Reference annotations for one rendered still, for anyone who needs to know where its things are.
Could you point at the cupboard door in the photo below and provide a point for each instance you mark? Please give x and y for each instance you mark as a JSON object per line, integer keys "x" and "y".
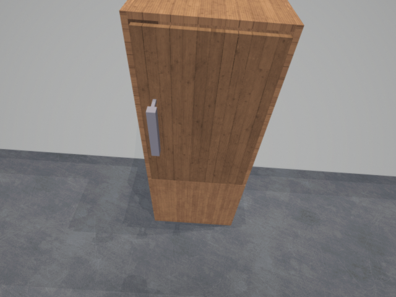
{"x": 213, "y": 89}

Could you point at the handle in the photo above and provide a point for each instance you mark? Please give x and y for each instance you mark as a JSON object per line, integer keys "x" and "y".
{"x": 153, "y": 129}

